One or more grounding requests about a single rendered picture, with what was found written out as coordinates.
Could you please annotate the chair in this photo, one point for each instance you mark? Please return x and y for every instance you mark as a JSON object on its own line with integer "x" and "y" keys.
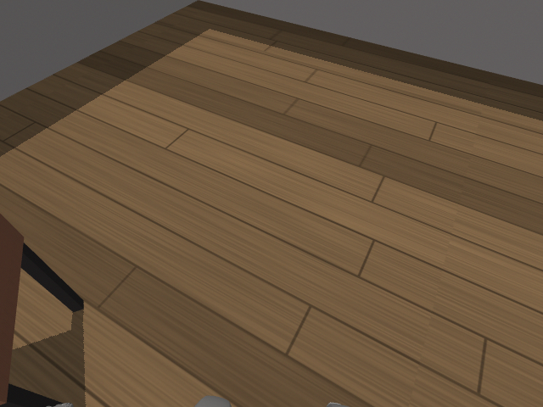
{"x": 14, "y": 255}

